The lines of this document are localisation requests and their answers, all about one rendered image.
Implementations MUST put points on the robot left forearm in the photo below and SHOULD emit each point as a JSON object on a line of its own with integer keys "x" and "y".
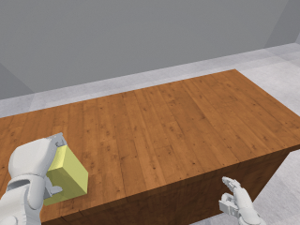
{"x": 23, "y": 200}

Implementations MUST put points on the robot left hand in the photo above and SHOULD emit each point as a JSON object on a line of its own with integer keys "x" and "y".
{"x": 35, "y": 158}

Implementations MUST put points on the robot right forearm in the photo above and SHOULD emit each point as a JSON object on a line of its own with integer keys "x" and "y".
{"x": 249, "y": 216}

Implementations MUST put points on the table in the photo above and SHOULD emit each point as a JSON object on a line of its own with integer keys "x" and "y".
{"x": 156, "y": 155}

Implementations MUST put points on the sponge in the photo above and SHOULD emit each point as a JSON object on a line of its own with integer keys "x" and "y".
{"x": 67, "y": 172}

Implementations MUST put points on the robot right hand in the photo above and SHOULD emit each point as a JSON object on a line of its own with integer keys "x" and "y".
{"x": 231, "y": 204}

